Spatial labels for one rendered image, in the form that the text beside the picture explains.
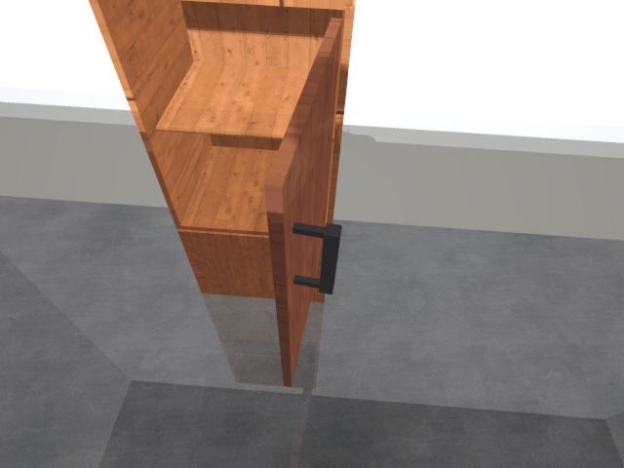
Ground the handle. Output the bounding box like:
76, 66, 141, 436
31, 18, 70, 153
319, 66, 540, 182
292, 222, 342, 294

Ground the cupboard door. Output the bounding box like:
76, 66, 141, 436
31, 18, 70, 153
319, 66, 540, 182
264, 18, 342, 387

